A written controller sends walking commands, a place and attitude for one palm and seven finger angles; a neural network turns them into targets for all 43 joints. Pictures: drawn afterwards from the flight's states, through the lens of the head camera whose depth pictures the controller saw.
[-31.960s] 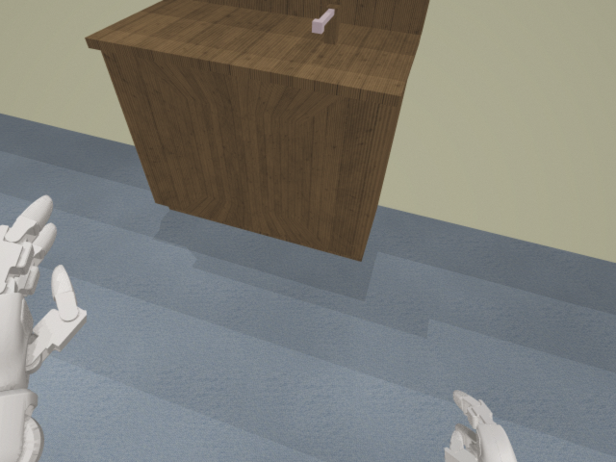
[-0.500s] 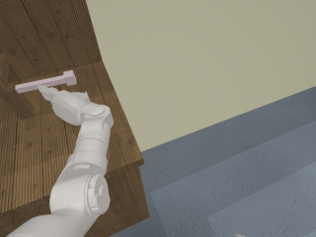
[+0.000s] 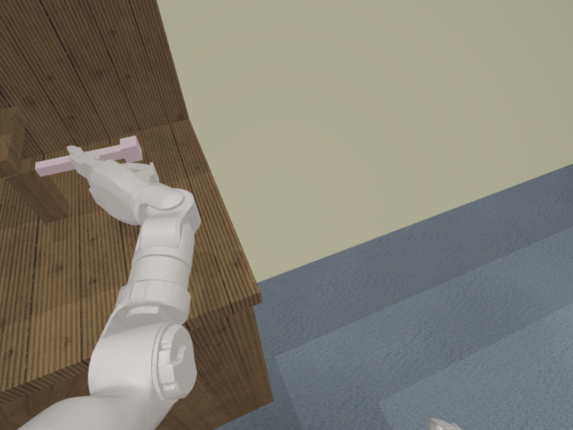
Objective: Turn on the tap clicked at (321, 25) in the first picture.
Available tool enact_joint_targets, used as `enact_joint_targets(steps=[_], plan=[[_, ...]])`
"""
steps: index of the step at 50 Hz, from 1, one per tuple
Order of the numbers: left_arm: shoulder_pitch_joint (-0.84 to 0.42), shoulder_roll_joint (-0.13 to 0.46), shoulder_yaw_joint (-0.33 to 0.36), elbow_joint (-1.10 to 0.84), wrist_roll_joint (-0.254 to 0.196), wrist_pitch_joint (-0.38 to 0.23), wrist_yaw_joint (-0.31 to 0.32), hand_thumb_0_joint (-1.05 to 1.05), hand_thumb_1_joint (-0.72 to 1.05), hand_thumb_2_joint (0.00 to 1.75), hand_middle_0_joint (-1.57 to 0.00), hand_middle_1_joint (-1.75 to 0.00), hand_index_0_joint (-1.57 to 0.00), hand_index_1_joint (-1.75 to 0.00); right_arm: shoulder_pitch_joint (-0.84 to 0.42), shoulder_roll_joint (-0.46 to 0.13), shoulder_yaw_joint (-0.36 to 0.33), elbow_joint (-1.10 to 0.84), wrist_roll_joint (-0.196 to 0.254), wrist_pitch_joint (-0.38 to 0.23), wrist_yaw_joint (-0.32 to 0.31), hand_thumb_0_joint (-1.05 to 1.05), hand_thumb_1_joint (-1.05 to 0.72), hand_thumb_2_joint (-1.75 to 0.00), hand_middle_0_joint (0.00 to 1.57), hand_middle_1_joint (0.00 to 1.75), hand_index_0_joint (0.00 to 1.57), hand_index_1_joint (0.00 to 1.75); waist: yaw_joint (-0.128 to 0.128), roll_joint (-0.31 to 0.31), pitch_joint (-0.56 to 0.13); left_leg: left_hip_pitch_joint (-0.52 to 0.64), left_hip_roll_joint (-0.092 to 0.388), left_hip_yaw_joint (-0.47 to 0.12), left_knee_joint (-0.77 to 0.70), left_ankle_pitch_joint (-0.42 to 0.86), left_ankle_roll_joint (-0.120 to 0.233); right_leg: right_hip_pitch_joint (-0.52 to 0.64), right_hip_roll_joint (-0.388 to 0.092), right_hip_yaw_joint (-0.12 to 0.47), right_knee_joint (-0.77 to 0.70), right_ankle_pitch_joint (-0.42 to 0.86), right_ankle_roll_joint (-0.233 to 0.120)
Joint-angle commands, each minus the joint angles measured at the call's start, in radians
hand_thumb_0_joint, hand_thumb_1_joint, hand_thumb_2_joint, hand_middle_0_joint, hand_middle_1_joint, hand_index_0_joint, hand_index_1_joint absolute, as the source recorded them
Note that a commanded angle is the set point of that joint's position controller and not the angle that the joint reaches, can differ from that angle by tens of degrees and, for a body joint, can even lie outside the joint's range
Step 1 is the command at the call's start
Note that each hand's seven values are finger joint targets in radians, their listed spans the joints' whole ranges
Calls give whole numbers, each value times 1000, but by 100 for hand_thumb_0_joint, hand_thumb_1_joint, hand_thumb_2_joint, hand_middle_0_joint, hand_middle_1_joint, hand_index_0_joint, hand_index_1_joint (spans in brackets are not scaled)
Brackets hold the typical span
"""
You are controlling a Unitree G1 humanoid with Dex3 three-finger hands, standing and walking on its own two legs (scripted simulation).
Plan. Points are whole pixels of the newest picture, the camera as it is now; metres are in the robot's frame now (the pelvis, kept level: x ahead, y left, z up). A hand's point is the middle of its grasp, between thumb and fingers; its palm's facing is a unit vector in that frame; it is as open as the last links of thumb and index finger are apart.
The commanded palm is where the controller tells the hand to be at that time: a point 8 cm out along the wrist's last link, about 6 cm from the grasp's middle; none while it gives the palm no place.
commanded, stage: lift the hand up off the lever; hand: left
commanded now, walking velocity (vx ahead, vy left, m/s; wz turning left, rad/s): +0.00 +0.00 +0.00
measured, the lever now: (131, 149) +0.50 +0.24 +0.14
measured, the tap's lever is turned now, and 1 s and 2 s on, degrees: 86 86 86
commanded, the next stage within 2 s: draw the hand back beside the body in 1.68 s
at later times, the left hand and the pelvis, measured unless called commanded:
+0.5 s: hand (141, 162) +0.45 +0.20 +0.16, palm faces +0.81 -0.58 -0.07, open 7.8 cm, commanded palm +0.39 +0.21 +0.17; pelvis +0.02 +0.01 +0.01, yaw +0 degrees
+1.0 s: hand (145, 152) +0.44 +0.18 +0.19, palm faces +0.79 -0.61 -0.06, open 7.8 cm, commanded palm +0.38 +0.20 +0.19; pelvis +0.01 +0.01 +0.01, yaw +0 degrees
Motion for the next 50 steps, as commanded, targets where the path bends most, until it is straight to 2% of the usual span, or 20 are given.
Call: enact_joint_targets(steps=[1, 5, 8, 10, 12, 16, 17, 19, 21, 23, 25, 29, 32, 33, 37, 40, 41, 46, 48, 50], plan=[[-471, 174, -69, -219, 17, -30, -14, 0, 90, 90, -15, -15, -15, -15, -62, -116, -27, -119, 12, -32, -15, 0, -90, -90, 20, 30, 20, 30, 7, -101, -307, 89, -16, 49, -53, 164, 50, 227, -107, 102, -144, 341, 123], [-406, 160, -64, -171, -16, 10, -35, 0, 90, 90, -15, -15, -15, -15, -72, -120, -20, -126, 25, -16, -21, 0, -90, -90, 20, 30, 20, 30, 19, -126, -280, 95, -19, 51, -81, 169, 49, 254, -115, 100, -163, 362, 129], [-400, 156, -65, -201, -18, 18, -38, 0, 90, 90, -15, -15, -15, -15, -75, -118, -19, -132, 28, -9, -19, 0, -90, -90, 20, 30, 20, 30, 27, -106, -275, 127, -17, 53, -94, 204, 50, 262, -113, 87, -162, 394, 125], [-427, 157, -73, -232, -12, 14, -34, 0, 90, 90, -15, -15, -15, -15, -79, -116, -20, -130, 27, -8, -18, 0, -90, -90, 20, 30, 20, 30, 24, -116, -275, 137, -15, 52, -90, 218, 50, 260, -111, 84, -161, 414, 124], [-458, 172, -70, -284, -5, 2, -34, 0, 90, 90, -15, -15, -15, -15, -87, -114, -25, -129, 24, -10, -18, 0, -90, -90, 20, 30, 20, 30, 26, -96, -288, 153, -12, 48, -87, 234, 50, 263, -106, 79, -154, 416, 118], [-492, 150, -106, -367, 12, -10, -32, 0, 90, 90, -15, -15, -15, -15, -94, -107, -28, -130, 19, -18, -16, 0, -90, -90, 20, 30, 20, 30, 29, -60, -340, 201, -11, 50, -74, 289, 47, 270, -98, 73, -133, 455, 110], [-491, 139, -119, -396, 12, -9, -37, 0, 90, 90, -15, -15, -15, -15, -98, -107, -32, -129, 17, -18, -16, 0, -90, -90, 20, 30, 20, 30, 32, -26, -354, 228, -10, 47, -74, 321, 42, 269, -90, 61, -126, 446, 99], [-467, 96, -155, -401, 10, 4, -39, 0, 90, 90, -15, -15, -15, -15, -99, -104, -32, -127, 17, -21, -12, 0, -90, -90, 20, 30, 20, 30, 34, -17, -367, 269, -7, 43, -68, 368, 36, 254, -83, 50, -115, 453, 92], [-435, 83, -162, -367, -4, 35, -45, 0, 90, 90, -15, -15, -15, -15, -105, -108, -30, -125, 22, -16, -13, 0, -90, -90, 20, 30, 20, 30, 29, -49, -329, 253, -6, 42, -73, 360, 33, 258, -88, 49, -126, 459, 95], [-371, 78, -149, -343, -28, 63, -55, 0, 90, 90, -15, -15, -15, -15, -114, -109, -29, -131, 30, -8, -18, 0, -90, -90, 20, 30, 20, 30, 42, -80, -307, 249, -8, 43, -92, 357, 32, 278, -88, 46, -136, 459, 96], [-400, 57, -171, -351, -36, 79, -54, 0, 90, 90, -15, -15, -15, -15, -130, -110, -23, -131, 30, -10, -19, 0, -90, -90, 20, 30, 20, 30, 37, -116, -277, 239, -9, 43, -102, 337, 37, 275, -92, 47, -150, 458, 102], [-451, 81, -151, -369, -31, 74, -42, 0, 90, 90, -15, -15, -15, -15, -140, -102, -20, -119, 29, -17, -18, 0, -90, -90, 20, 30, 20, 30, 47, -96, -266, 253, -6, 41, -110, 332, 33, 264, -86, 46, -158, 410, 97], [-461, 113, -124, -370, -20, 73, -33, 0, 90, 90, -15, -15, -15, -15, -147, -101, -21, -116, 24, -14, -17, 0, -90, -90, 20, 30, 20, 30, 61, -75, -292, 254, -6, 42, -110, 346, 26, 278, -83, 45, -151, 407, 92], [-460, 93, -140, -367, -17, 77, -33, 0, 90, 90, -15, -15, -15, -15, -151, -95, -17, -118, 26, -13, -15, 0, -90, -90, 20, 30, 20, 30, 62, -66, -293, 251, -8, 46, -113, 342, 26, 278, -83, 47, -151, 399, 91], [-463, 89, -138, -327, -14, 97, -31, 0, 90, 90, -15, -15, -15, -15, -151, -100, -17, -114, 24, -8, -12, 0, -90, -90, 20, 30, 20, 30, 59, -80, -291, 252, -6, 44, -116, 351, 24, 280, -82, 41, -152, 402, 89], [-459, 99, -131, -373, -14, 89, -30, 0, 90, 90, -15, -15, -15, -15, -151, -97, -19, -126, 25, -13, -11, 0, -90, -90, 20, 30, 20, 30, 67, -95, -328, 270, -5, 50, -111, 379, 27, 304, -85, 47, -146, 460, 96], [-469, 84, -148, -405, -15, 89, -30, 0, 90, 90, -15, -15, -15, -15, -154, -96, -18, -129, 24, -14, -10, 0, -90, -90, 20, 30, 20, 30, 66, -83, -337, 271, -6, 51, -109, 385, 26, 314, -87, 51, -144, 479, 97], [-415, 57, -167, -398, -28, 115, -42, 0, 90, 90, -15, -15, -15, -15, -168, -95, -16, -129, 32, -11, -10, 0, -90, -90, 20, 30, 20, 30, 67, -115, -289, 263, -6, 51, -126, 362, 27, 325, -92, 50, -165, 473, 101], [-412, 50, -174, -380, -37, 129, -50, 0, 90, 90, -15, -15, -15, -15, -183, -98, -14, -126, 39, -11, -15, 0, -90, -90, 20, 30, 20, 30, 64, -129, -247, 259, -6, 49, -143, 330, 30, 312, -91, 49, -185, 416, 99], [-419, 54, -173, -382, -44, 140, -49, 0, 90, 90, -15, -15, -15, -15, -196, -96, -9, -126, 43, -14, -17, 0, -90, -90, 20, 30, 20, 30, 68, -108, -244, 259, -12, 53, -151, 300, 34, 315, -95, 59, -202, 395, 103]])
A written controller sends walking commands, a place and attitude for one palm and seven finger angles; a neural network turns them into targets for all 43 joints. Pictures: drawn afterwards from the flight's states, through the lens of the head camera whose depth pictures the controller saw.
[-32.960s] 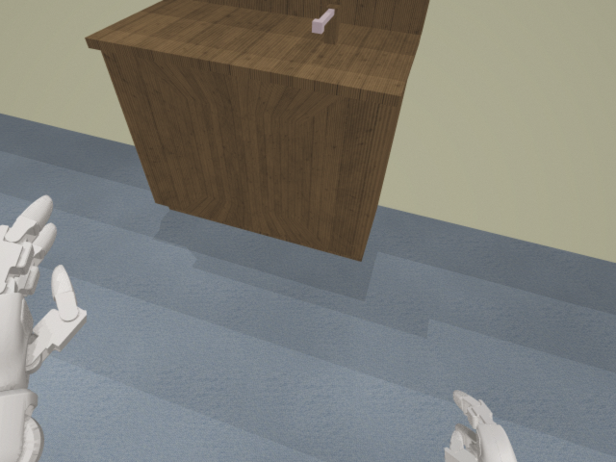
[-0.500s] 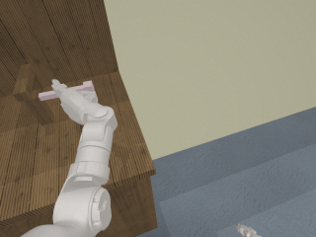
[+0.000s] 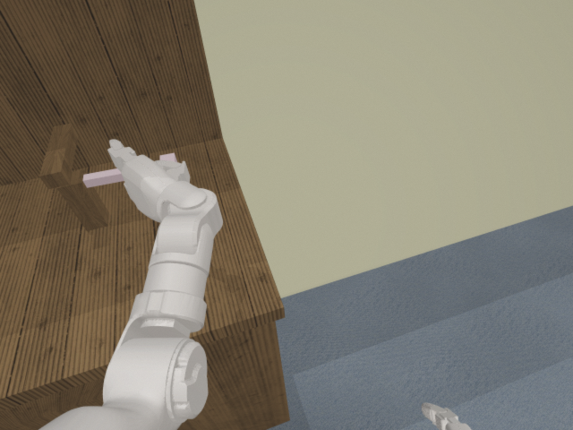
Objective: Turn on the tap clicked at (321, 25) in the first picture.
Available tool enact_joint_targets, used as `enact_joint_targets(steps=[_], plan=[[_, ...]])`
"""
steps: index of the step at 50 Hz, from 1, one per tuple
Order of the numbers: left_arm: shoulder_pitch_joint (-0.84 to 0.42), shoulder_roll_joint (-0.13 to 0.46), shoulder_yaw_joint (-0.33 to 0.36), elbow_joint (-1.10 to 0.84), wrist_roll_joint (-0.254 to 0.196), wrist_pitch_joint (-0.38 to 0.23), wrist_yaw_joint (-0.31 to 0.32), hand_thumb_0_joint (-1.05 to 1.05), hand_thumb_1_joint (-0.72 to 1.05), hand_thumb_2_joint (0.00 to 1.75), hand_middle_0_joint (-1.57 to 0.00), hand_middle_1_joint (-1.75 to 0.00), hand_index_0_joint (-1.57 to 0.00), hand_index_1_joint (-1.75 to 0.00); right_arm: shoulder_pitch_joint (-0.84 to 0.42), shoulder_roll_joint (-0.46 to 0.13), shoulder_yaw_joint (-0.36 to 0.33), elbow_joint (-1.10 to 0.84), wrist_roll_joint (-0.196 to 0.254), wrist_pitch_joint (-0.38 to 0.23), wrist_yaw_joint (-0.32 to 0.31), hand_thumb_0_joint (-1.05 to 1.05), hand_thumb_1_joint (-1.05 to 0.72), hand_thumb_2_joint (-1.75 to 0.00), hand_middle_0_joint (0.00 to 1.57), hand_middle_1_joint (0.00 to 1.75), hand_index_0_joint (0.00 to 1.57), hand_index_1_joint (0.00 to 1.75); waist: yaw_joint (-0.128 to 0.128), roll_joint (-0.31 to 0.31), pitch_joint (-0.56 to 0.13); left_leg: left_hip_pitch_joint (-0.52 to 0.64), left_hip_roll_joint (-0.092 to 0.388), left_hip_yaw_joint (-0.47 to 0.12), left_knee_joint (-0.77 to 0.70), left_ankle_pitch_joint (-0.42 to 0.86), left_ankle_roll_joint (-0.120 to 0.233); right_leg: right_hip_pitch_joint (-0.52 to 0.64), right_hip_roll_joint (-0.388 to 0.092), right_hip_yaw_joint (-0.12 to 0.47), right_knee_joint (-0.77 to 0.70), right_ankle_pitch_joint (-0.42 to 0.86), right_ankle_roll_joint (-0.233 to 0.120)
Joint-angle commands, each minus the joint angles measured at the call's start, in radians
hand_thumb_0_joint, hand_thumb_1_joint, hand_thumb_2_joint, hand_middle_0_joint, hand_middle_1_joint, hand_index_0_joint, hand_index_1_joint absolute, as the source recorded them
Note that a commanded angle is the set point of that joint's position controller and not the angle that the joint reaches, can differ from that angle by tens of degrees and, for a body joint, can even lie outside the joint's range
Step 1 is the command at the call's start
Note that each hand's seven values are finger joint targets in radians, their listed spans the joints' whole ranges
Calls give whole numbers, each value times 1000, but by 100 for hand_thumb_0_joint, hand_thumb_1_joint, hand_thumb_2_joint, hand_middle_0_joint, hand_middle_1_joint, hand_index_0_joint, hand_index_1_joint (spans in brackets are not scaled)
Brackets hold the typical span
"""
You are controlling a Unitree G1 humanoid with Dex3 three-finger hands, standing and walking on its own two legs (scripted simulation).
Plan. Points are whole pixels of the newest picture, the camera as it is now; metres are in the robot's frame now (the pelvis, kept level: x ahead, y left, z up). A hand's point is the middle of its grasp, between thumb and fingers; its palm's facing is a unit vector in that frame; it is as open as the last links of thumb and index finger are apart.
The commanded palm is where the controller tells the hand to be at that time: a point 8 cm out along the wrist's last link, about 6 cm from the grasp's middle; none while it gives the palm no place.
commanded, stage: lift the hand up off the lever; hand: left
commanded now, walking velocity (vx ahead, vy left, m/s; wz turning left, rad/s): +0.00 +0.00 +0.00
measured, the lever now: (169, 165) +0.49 +0.23 +0.13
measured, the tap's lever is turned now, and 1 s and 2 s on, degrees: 86 86 86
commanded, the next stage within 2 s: draw the hand back beside the body in 0.68 s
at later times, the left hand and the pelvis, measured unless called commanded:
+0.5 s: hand (182, 165) +0.41 +0.17 +0.19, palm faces +0.79 -0.61 -0.04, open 7.8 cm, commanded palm +0.35 +0.19 +0.20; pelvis +0.00 -0.01 +0.00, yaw +0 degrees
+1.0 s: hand (203, 171) +0.39 +0.13 +0.20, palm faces +0.42 -0.91 -0.04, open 7.8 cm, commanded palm +0.33 +0.20 +0.19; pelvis +0.00 +0.00 +0.01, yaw -3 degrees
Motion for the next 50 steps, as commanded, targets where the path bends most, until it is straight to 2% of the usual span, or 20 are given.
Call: enact_joint_targets(steps=[1, 7, 10, 12, 16, 19, 23, 25, 27, 30, 34, 39, 40, 41, 42, 43, 46, 47, 49, 50], plan=[[-476, 131, -48, -193, 23, -30, -5, 0, 90, 90, -15, -15, -15, -15, -141, -105, -21, -133, 12, -45, -18, 0, -90, -90, 20, 30, 20, 30, -6, -123, -262, 79, 3, 46, -37, 250, 23, 148, -84, 55, -107, 359, 90], [-579, 182, -21, -176, 44, -42, 6, 0, 90, 90, -15, -15, -15, -15, -153, -101, -16, -114, 8, -51, -26, 0, -90, -90, 20, 30, 20, 30, -6, -85, -258, 65, 3, 46, -47, 193, 25, 134, -85, 67, -132, 260, 86], [-569, 181, -23, -202, 54, -51, 14, 0, 90, 90, -15, -15, -15, -15, -143, -99, -21, -122, 3, -57, -21, 0, -90, -90, 20, 30, 20, 30, 0, -69, -320, 90, 3, 50, -36, 245, 24, 157, -82, 66, -102, 345, 85], [-532, 168, -30, -211, 46, -46, 9, 0, 90, 90, -15, -15, -15, -15, -137, -102, -24, -129, 0, -52, -22, 0, -90, -90, 20, 30, 20, 30, 3, -94, -342, 91, 1, 45, -38, 270, 22, 184, -83, 57, -89, 395, 87], [-465, 157, -28, -187, 21, -16, -7, 0, 90, 90, -15, -15, -15, -15, -149, -106, -20, -139, 13, -43, -28, 0, -90, -90, 20, 30, 20, 30, 1, -144, -300, 78, 1, 53, -55, 250, 26, 201, -97, 69, -111, 418, 101], [-439, 194, 10, -193, 1, -6, -17, 0, 90, 90, -15, -15, -15, -15, -158, -108, -16, -143, 24, -37, -34, 0, -90, -90, 20, 30, 20, 30, 11, -172, -270, 78, 2, 53, -72, 236, 30, 218, -102, 77, -136, 409, 108], [-449, 166, -30, -298, 15, -11, -19, 0, 90, 90, -15, -15, -15, -15, -174, -99, -16, -147, 19, -42, -29, 0, -90, -90, 20, 30, 20, 30, 19, -112, -287, 116, 6, 57, -71, 285, 27, 227, -97, 69, -124, 456, 97], [-439, 173, -31, -325, 25, -10, -19, 0, 90, 90, -15, -15, -15, -15, -178, -97, -18, -146, 18, -45, -24, 0, -90, -90, 20, 30, 20, 30, 23, -96, -289, 124, 9, 59, -67, 304, 24, 231, -96, 66, -118, 476, 94], [-421, 139, -64, -358, 23, -5, -25, 0, 90, 90, -15, -15, -15, -15, -186, -98, -20, -150, 16, -46, -22, 0, -90, -90, 20, 30, 20, 30, 21, -105, -282, 137, 9, 54, -67, 318, 22, 233, -94, 57, -116, 483, 92], [-412, 138, -65, -320, 11, 10, -32, 0, 90, 90, -15, -15, -15, -15, -202, -98, -13, -143, 25, -47, -28, 0, -90, -90, 20, 30, 20, 30, 15, -139, -242, 121, 6, 53, -78, 266, 26, 210, -99, 71, -143, 418, 100], [-492, 139, -68, -242, 4, 20, -32, 0, 90, 90, -15, -15, -15, -15, -225, -98, -6, -116, 35, -55, -37, 0, -90, -90, 20, 30, 20, 30, 4, -140, -184, 107, 1, 48, -89, 178, 28, 151, -99, 87, -192, 232, 97], [-580, 155, -60, -232, 26, 0, -12, 0, 90, 90, -15, -15, -15, -15, -212, -91, -7, -107, 23, -62, -33, 0, -90, -90, 20, 30, 20, 30, 10, -73, -257, 117, -1, 46, -77, 197, 23, 150, -91, 81, -160, 248, 86], [-488, 136, -240, -403, 81, -22, -181, 0, 90, 90, -15, -15, -15, -15, -152, -128, -16, -136, 11, -10, -56, 0, -90, -90, 20, 30, 20, 30, -44, -126, -279, 178, -6, 56, -80, 263, 43, 200, -82, 105, -100, 437, 80], [-396, 221, -148, -425, 63, -29, -251, 0, 90, 90, -15, -16, -15, -16, -141, -124, -29, -174, 26, 8, -77, 0, -90, -90, 20, 30, 20, 30, -16, -122, -334, 197, -10, 61, -78, 311, 52, 254, -85, 111, -93, 555, 85], [-370, 238, -144, -454, 49, -41, -296, 0, 90, 90, -15, -16, -15, -16, -136, -124, -25, -188, 29, 23, -90, 0, -90, -90, 20, 30, 20, 30, -5, -95, -368, 215, -11, 64, -87, 353, 54, 299, -88, 109, -83, 622, 84], [-272, 229, -159, -461, 39, -39, -344, 0, 90, 90, -15, -16, -15, -16, -131, -111, -17, -206, 37, 38, -101, 0, -90, -90, 20, 30, 20, 30, 7, -112, -357, 222, -10, 61, -95, 359, 55, 317, -86, 114, -84, 658, 91], [3, 292, -57, -452, -51, -4, -471, 0, 90, 90, -16, -17, -16, -17, -157, -108, 9, -257, 74, 91, -129, 0, -90, -90, 20, 30, 20, 30, 47, -218, -272, 180, -1, 63, -141, 307, 54, 400, -95, 133, -128, 729, 120], [96, 308, -7, -430, -89, 27, -483, 0, 90, 90, -16, -17, -16, -17, -183, -109, 16, -268, 86, 108, -137, 0, -90, -90, 20, 30, 20, 30, 68, -234, -236, 161, 3, 59, -162, 282, 52, 415, -95, 132, -150, 672, 118], [115, 299, 5, -509, -135, 78, -474, 0, 90, 90, -16, -18, -16, -18, -234, -101, 35, -287, 105, 112, -143, 0, -90, -90, 20, 30, 20, 30, 79, -257, -137, 158, 7, 59, -178, 236, 53, 370, -97, 150, -206, 565, 128], [249, 493, -22, -462, -109, -21, -599, 0, 90, 90, -16, -18, -16, -18, -156, -124, 20, -263, 73, 112, -116, 0, -90, -90, 20, 30, 20, 30, 10, -242, -1, 131, 39, 62, -193, 191, 53, 317, -111, 163, -197, 582, 161]])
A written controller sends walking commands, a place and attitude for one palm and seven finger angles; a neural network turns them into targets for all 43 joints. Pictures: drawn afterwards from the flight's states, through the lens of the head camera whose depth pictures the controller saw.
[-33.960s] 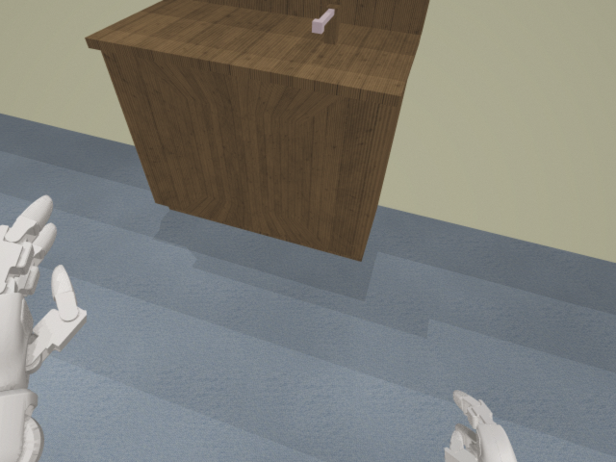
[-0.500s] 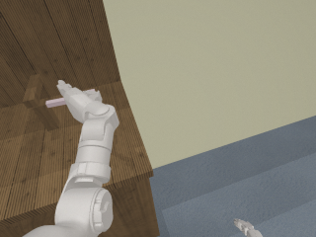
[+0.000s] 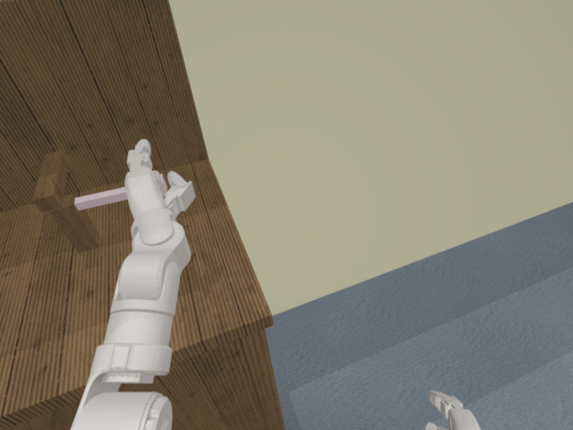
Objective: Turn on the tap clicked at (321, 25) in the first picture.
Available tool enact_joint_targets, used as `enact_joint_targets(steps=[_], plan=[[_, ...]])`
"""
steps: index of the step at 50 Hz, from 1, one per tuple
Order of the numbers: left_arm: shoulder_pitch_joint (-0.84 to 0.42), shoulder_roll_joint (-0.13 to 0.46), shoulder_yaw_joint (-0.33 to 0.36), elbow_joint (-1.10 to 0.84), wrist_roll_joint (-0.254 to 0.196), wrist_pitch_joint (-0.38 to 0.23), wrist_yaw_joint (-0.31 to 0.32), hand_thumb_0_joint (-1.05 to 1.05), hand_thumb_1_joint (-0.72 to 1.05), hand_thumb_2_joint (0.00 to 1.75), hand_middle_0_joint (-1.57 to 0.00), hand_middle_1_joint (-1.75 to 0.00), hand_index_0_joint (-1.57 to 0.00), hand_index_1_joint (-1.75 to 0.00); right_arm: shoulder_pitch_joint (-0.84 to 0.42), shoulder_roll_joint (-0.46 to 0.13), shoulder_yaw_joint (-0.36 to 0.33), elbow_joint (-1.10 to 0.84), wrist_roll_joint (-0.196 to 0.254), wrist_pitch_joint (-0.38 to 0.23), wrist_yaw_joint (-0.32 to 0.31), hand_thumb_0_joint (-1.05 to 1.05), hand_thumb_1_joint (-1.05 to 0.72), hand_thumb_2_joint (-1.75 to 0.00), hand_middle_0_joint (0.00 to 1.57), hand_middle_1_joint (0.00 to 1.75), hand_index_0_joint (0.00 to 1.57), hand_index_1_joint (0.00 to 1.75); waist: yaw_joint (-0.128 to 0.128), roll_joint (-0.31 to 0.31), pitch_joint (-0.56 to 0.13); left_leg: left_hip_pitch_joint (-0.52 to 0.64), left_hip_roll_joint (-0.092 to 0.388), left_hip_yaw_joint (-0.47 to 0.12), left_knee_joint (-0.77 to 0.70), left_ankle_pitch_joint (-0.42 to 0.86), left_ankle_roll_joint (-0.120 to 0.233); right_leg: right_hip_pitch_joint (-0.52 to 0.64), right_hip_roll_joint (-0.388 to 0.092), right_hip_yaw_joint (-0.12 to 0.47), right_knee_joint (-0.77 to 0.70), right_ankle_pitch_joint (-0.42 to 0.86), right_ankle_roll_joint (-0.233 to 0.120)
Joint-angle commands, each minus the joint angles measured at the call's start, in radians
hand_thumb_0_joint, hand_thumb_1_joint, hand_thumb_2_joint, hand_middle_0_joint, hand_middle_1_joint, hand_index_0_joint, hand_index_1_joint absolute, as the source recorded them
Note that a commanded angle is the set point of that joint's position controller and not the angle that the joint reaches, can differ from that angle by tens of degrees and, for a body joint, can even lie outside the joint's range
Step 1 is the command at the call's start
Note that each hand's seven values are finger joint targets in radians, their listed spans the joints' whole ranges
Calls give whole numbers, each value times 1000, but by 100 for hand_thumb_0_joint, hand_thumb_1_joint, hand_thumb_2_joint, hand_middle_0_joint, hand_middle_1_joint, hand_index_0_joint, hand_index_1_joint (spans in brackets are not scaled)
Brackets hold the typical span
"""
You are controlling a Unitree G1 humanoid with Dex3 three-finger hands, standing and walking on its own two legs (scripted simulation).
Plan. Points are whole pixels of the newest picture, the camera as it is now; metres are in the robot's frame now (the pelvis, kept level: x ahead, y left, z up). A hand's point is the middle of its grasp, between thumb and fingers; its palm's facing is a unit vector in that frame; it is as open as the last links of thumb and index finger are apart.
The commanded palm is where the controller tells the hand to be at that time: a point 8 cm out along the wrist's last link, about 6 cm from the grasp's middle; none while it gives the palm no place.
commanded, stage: draw the hand back beside the body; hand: left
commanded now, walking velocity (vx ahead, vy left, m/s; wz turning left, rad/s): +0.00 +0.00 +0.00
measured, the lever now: (157, 186) +0.48 +0.26 +0.12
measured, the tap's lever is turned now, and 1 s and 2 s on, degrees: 86 86 86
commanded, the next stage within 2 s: step back with the hand held close in 1.26 s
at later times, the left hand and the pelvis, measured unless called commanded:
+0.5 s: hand (126, 264) +0.27 +0.21 +0.16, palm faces +0.23 -0.95 -0.23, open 7.6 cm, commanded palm +0.23 +0.27 +0.18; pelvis -0.01 +0.03 +0.01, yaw -1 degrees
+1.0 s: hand (37, 312) +0.20 +0.29 +0.16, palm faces +0.40 -0.85 -0.34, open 7.4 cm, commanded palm +0.16 +0.33 +0.17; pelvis +0.00 +0.04 +0.00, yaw +0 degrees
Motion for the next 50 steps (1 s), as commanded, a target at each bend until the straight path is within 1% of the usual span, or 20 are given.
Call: enact_joint_targets(steps=[1, 4, 6, 7, 10, 12, 14, 16, 17, 21, 22, 23, 24, 27, 32, 36, 37, 41, 42, 50], plan=[[-1, 431, 146, -190, -17, -155, -190, 0, 90, 90, -16, -19, -16, -19, -145, -114, -27, -192, -2, -27, 14, 0, -90, -90, 20, 30, 20, 30, 46, -215, -65, -70, 8, 12, -37, 128, 52, 180, -125, 115, -71, 495, 159], [-86, 485, 129, -521, -13, -316, -250, 0, 90, 90, -16, -19, -16, -19, -179, -94, -28, -233, -2, -82, 25, 0, -90, -90, 20, 30, 20, 30, 41, 67, -162, 40, -4, 11, -38, 167, 54, 188, -117, 107, -83, 402, 104], [-56, 469, 92, -659, -9, -397, -266, 0, 90, 90, -17, -20, -17, -20, -170, -97, -31, -241, -9, -135, 30, 0, -90, -90, 20, 30, 20, 30, 30, 130, -197, 122, -6, 6, -28, 210, 52, 153, -100, 94, -95, 377, 85], [-62, 439, 49, -709, -8, -420, -274, 0, 90, 90, -17, -20, -17, -20, -164, -98, -34, -240, -11, -154, 29, 0, -90, -90, 20, 30, 20, 30, 14, 122, -194, 158, -1, 1, -28, 214, 51, 122, -88, 81, -100, 335, 79], [-6, 386, -1, -599, -5, -459, -276, 0, 90, 90, -17, -21, -17, -21, -148, -115, -41, -213, -16, -197, 20, 0, -90, -90, 20, 30, 20, 30, -4, -34, -106, 163, 1, 0, -39, 144, 59, 51, -74, 81, -141, 242, 84], [37, 302, -79, -536, -1, -474, -291, 0, 90, 90, -17, -22, -17, -22, -140, -114, -45, -197, -11, -209, 15, 0, -90, -90, 20, 30, 20, 30, -16, -62, -46, 173, 0, 0, -53, 101, 63, 9, -68, 74, -161, 163, 81], [130, 274, -98, -441, -1, -477, -300, 0, 90, 90, -18, -22, -18, -22, -129, -118, -42, -184, -9, -203, 14, 0, -90, -90, 20, 30, 20, 30, -13, -101, 25, 141, -1, -8, -73, 38, 64, -18, -65, 67, -173, 80, 79], [191, 286, -81, -414, -4, -481, -312, 0, 90, 90, -18, -23, -18, -23, -135, -122, -41, -183, -6, -189, 14, 0, -90, -90, 20, 30, 20, 30, -4, -135, 40, 115, -5, -11, -87, 8, 66, -7, -68, 69, -186, 38, 80], [229, 320, -38, -409, -3, -485, -315, 0, 90, 90, -18, -23, -18, -23, -135, -126, -41, -181, -7, -182, 14, 0, -90, -90, 20, 30, 20, 30, 12, -95, 28, 111, -7, -11, -97, 10, 61, 12, -68, 65, -185, 35, 74], [299, 432, 101, -549, -6, -518, -319, 0, 90, 90, -18, -25, -18, -25, -147, -109, -34, -202, -23, -171, 21, 0, -90, -90, 20, 30, 20, 30, 44, -62, -99, 123, -3, -14, -90, 144, 55, 144, -76, 63, -153, 208, 65], [321, 471, 143, -574, -4, -522, -317, 0, 90, 90, -18, -25, -18, -25, -142, -110, -34, -200, -26, -166, 22, 0, -90, -90, 20, 30, 20, 30, 51, -1, -111, 130, 0, -17, -91, 168, 47, 157, -75, 62, -149, 225, 60], [331, 439, 123, -609, -5, -526, -321, 0, 90, 90, -18, -25, -18, -25, -139, -96, -28, -209, -27, -165, 25, 0, -90, -90, 20, 30, 20, 30, 45, 29, -114, 139, 4, -18, -91, 196, 42, 163, -74, 59, -141, 250, 55], [340, 452, 136, -650, -5, -529, -321, 0, 90, 90, -19, -26, -19, -26, -138, -95, -28, -215, -29, -168, 27, 0, -90, -90, 20, 30, 20, 30, 46, 51, -115, 146, 7, -19, -88, 213, 36, 163, -70, 56, -141, 263, 52], [404, 449, 146, -678, -7, -521, -323, 0, 90, 90, -19, -26, -19, -26, -135, -98, -30, -222, -33, -172, 29, 0, -90, -90, 20, 30, 20, 30, 43, 6, -63, 136, 17, -28, -90, 230, 32, 142, -61, 50, -149, 262, 51], [522, 343, 59, -668, -5, -506, -338, 0, 90, 90, -19, -28, -19, -28, -125, -103, -34, -224, -29, -188, 35, 0, -90, -90, 20, 30, 20, 30, 26, -18, 26, 142, 32, -31, -97, 222, 28, 74, -57, 40, -153, 214, 53], [573, 371, 91, -692, -3, -511, -333, 0, 90, 90, -20, -29, -20, -29, -116, -115, -43, -219, -28, -195, 32, 0, -90, -90, 20, 30, 20, 30, 29, -69, 13, 132, 30, -34, -93, 194, 34, 77, -59, 40, -152, 188, 56], [581, 384, 102, -709, 1, -512, -332, 0, 90, 90, -20, -29, -20, -29, -118, -117, -44, -216, -27, -196, 31, 0, -90, -90, 20, 30, 20, 30, 32, -24, 11, 136, 30, -38, -99, 187, 29, 77, -59, 42, -154, 171, 55], [625, 435, 164, -796, 7, -536, -313, 0, 90, 90, -20, -30, -20, -30, -106, -114, -46, -216, -34, -217, 29, 0, -90, -90, 20, 30, 20, 30, 42, 22, -61, 151, 27, -49, -83, 232, 18, 117, -63, 41, -140, 207, 51], [649, 460, 192, -809, 8, -534, -308, 0, 90, 90, -20, -30, -20, -30, -100, -118, -45, -214, -37, -219, 26, 0, -90, -90, 20, 30, 20, 30, 46, 50, -58, 146, 27, -55, -84, 240, 9, 123, -63, 41, -142, 208, 49], [809, 410, 188, -798, -1, -523, -315, 0, 90, 90, -20, -30, -20, -30, -94, -115, -51, -216, -31, -227, 33, 0, -90, -90, 20, 30, 20, 30, 40, 9, 37, 94, 35, -45, -77, 234, 13, 85, -65, 38, -140, 204, 52]])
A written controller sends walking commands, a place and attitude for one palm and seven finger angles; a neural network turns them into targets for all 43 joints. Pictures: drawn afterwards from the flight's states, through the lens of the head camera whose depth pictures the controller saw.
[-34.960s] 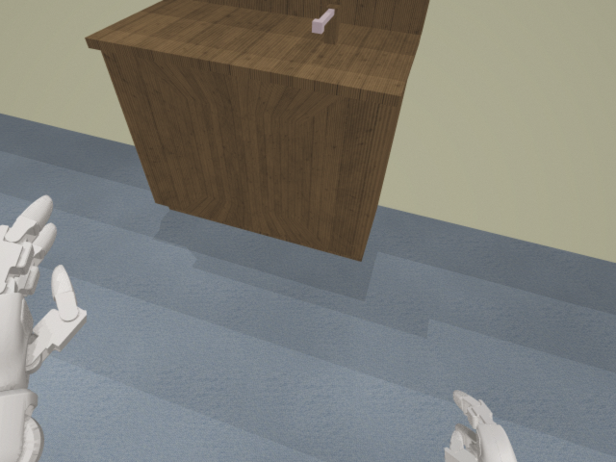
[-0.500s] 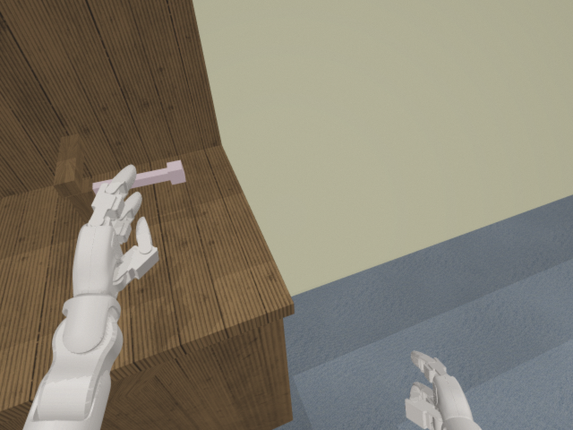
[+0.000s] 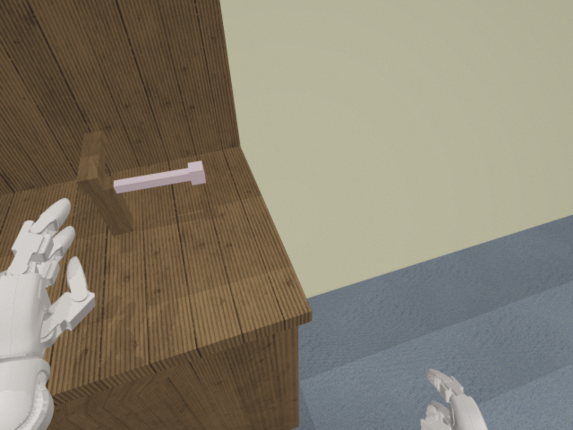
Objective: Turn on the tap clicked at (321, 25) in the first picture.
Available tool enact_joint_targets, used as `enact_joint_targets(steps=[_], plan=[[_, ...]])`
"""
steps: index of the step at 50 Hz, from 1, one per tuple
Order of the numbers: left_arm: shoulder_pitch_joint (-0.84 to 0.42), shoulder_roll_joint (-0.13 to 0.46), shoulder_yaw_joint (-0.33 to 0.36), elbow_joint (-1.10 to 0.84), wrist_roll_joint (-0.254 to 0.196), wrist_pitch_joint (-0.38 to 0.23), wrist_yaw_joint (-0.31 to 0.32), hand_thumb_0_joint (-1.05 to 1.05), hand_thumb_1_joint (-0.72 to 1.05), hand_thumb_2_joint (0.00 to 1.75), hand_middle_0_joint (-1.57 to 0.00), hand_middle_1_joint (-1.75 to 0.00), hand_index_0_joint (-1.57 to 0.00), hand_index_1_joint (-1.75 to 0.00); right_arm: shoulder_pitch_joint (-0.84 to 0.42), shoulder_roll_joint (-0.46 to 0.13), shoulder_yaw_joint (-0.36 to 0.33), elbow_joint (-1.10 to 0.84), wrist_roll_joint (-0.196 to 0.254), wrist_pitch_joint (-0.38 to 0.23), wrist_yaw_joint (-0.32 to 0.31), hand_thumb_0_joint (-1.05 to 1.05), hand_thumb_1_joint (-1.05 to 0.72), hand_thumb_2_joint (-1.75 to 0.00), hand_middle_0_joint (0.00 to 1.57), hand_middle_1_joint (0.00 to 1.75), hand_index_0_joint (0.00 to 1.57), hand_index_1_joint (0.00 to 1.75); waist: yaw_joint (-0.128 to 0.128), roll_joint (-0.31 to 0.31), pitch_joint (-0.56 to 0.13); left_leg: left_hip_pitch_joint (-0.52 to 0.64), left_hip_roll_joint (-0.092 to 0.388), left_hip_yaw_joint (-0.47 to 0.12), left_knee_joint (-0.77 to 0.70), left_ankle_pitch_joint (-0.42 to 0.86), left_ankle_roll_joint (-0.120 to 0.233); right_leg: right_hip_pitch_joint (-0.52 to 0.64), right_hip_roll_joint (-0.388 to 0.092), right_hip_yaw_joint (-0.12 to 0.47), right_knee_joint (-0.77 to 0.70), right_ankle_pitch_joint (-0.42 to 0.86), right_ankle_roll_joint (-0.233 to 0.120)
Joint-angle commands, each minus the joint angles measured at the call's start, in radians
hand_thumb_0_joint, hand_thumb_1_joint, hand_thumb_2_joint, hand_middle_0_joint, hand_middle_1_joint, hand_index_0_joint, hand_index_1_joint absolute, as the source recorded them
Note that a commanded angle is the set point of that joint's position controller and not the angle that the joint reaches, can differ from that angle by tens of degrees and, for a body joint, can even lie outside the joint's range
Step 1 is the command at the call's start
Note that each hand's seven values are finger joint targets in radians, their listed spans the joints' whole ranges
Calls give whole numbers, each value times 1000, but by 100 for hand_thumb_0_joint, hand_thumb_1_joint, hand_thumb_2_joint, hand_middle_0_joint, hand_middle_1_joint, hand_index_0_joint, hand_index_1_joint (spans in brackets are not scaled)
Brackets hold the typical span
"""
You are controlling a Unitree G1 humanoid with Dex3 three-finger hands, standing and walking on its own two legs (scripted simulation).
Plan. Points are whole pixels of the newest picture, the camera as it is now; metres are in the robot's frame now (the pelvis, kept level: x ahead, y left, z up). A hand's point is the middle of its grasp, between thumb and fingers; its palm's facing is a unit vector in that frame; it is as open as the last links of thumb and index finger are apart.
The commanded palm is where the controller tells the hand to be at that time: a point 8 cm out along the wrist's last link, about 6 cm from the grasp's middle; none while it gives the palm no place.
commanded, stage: draw the hand back beside the body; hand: left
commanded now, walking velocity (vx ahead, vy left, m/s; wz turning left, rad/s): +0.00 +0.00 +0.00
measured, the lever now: (196, 172) +0.48 +0.21 +0.11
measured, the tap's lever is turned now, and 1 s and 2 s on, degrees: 86 86 86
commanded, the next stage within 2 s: step back with the hand held close in 0.26 s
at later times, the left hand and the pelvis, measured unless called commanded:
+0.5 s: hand (95, 295) +0.20 +0.23 +0.17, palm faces +0.41 -0.82 -0.39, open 7.4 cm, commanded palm +0.15 +0.26 +0.17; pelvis -0.01 -0.02 +0.00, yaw +0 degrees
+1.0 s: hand (52, 365) +0.13 +0.25 +0.15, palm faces +0.37 -0.83 -0.41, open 7.4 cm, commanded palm +0.09 +0.29 +0.17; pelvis -0.07 +0.01 -0.01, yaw +0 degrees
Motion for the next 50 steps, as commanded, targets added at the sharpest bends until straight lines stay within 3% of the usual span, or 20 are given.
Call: enact_joint_targets(steps=[1, 3, 10, 13, 17, 19, 20, 21, 22, 24, 27, 30, 32, 35, 37, 40, 45, 46, 48, 50], plan=[[-98, 144, 92, -204, 4, -69, 9, 0, 90, 90, -20, -30, -20, -30, -141, -111, -39, -155, 2, -55, -11, 0, -90, -90, 20, 30, 20, 30, -3, -7, -60, 8, 63, -57, -51, 209, -30, -53, -37, 24, -37, 142, 0], [-134, 128, 70, -188, 8, -70, 9, 0, 90, 90, -20, -30, -20, -30, -143, -114, -39, -152, 5, -59, -17, 0, -90, -90, 20, 30, 20, 30, -13, -11, -29, 2, 64, -64, -62, 148, -27, -82, -36, 24, -42, 90, 3], [-124, 168, 111, -198, 10, -81, 22, 0, 90, 90, -20, -30, -20, -30, -147, -111, -36, -150, -3, -76, -28, 0, -90, -90, 20, 30, 20, 30, 7, -32, -102, 14, 50, -60, -52, 163, -16, -36, -41, 27, -36, 118, 2], [-129, 164, 107, -219, 12, -82, 20, 0, 90, 90, -20, -30, -20, -30, -148, -106, -33, -147, -2, -75, -27, 0, -90, -90, 20, 30, 20, 30, 3, 24, -94, 12, 48, -55, -48, 171, -21, -35, -45, 31, -40, 127, 0], [-118, 163, 108, -202, 10, -75, 17, 0, 90, 90, -20, -30, -20, -30, -152, -106, -33, -144, 0, -71, -25, 0, -90, -90, 20, 30, 20, 30, 2, 30, -55, 5, 47, -47, -46, 171, -18, -49, -43, 35, -54, 136, 0], [-125, 156, 96, -248, 5, -82, 14, 0, 90, 90, -20, -30, -20, -30, -157, -106, -32, -159, -2, -75, -23, 0, -90, -90, 20, 30, 20, 30, 7, -8, -80, 8, 48, -48, -45, 175, -14, -35, -47, 34, -46, 147, 3], [-248, 312, 252, -331, 13, -116, 20, 0, 90, 90, -20, -30, -20, -30, -169, -109, -29, -207, 13, -60, -32, 0, -90, -90, 20, 30, 20, 30, -3, 4, -37, -54, 69, -85, 8, 154, 11, -127, -104, 152, -72, 224, 15], [-129, 217, 184, -215, 14, -114, 9, 0, 90, 90, -20, -30, -20, -30, -162, -94, -25, -175, 7, -47, -38, 0, -90, -90, 20, 30, 20, 30, -15, -48, -51, -51, 72, -102, 39, 171, 11, -142, -143, 151, -63, 268, 10], [-117, 219, 179, -225, 19, -111, 6, 0, 90, 90, -20, -30, -20, -30, -167, -96, -31, -187, 5, -38, -36, 0, -90, -90, 20, 30, 20, 30, -14, -55, -54, -44, 73, -103, 46, 200, 7, -152, -150, 155, -56, 305, 9], [-19, 149, 124, -162, 23, -94, -3, 0, 90, 90, -20, -30, -20, -30, -139, -102, -39, -198, 6, -13, -35, 0, -90, -90, 20, 30, 20, 30, -21, -86, -122, -30, 92, -90, 67, 265, 4, -149, -161, 135, -20, 347, 20], [37, 148, 120, -194, 22, -85, -1, 0, 90, 90, -20, -30, -20, -30, -130, -112, -49, -220, 9, 13, -39, 0, -90, -90, 20, 30, 20, 30, -25, -33, -201, -14, 112, -83, 72, 355, 2, -140, -160, 118, 30, 370, 30], [47, 181, 141, -241, 24, -84, 8, 0, 90, 90, -20, -30, -20, -30, -131, -111, -54, -239, 13, 32, -47, 0, -90, -90, 20, 30, 20, 30, -25, -64, -228, -33, 123, -86, 86, 359, 3, -158, -162, 120, 48, 361, 33], [8, 240, 179, -297, 28, -88, 18, 0, 90, 90, -20, -30, -20, -30, -138, -114, -56, -243, 12, 37, -53, 0, -90, -90, 20, 30, 20, 30, -26, -52, -223, -55, 119, -95, 93, 331, 1, -181, -169, 131, 53, 330, 27], [9, 232, 178, -295, 29, -94, 27, 0, 90, 90, -20, -30, -20, -30, -131, -104, -58, -247, 15, 35, -59, 0, -90, -90, 20, 30, 20, 30, -29, -78, -193, -101, 111, -105, 107, 239, 2, -225, -175, 151, 38, 228, 18], [0, 256, 193, -324, 30, -97, 34, 0, 90, 90, -20, -30, -20, -30, -131, -111, -60, -246, 13, 33, -62, 0, -90, -90, 20, 30, 20, 30, -33, -32, -181, -126, 112, -121, 97, 170, 3, -248, -175, 163, 33, 144, 11], [25, 215, 163, -296, 31, -99, 42, 0, 90, 90, -20, -30, -20, -30, -120, -108, -58, -247, 14, 29, -61, 0, -90, -90, 20, 30, 20, 30, -39, -36, -136, -190, 105, -130, 97, -3, 7, -292, -174, 182, -5, -19, 6], [39, 202, 148, -298, 39, -110, 55, 0, 90, 90, -20, -30, -20, -30, -101, -115, -53, -242, 18, 20, -61, 0, -90, -90, 20, 30, 20, 30, -48, -48, -117, -189, 108, -146, 120, -148, 6, -399, -180, 173, -33, -220, -8], [39, 203, 149, -293, 40, -110, 57, 0, 90, 90, -20, -30, -20, -30, -99, -118, -51, -242, 16, 18, -62, 0, -90, -90, 20, 30, 20, 30, -48, -53, -102, -209, 112, -158, 110, -173, 8, -411, -172, 167, -32, -259, -6], [26, 206, 153, -313, 47, -116, 62, 0, 90, 90, -20, -30, -20, -30, -108, -120, -46, -244, 11, 14, -69, 0, -90, -90, 20, 30, 20, 30, -48, -7, -94, -270, 145, -203, 27, -244, 22, -375, -127, 131, 19, -276, 12], [4, 209, 175, -320, 64, -122, 64, 0, 90, 90, -20, -30, -20, -30, -117, -135, -46, -255, 4, 4, -73, 0, -90, -90, 20, 30, 20, 30, -39, 66, -88, -465, 205, -296, -141, -413, 55, -191, -44, 89, 161, -206, 41]])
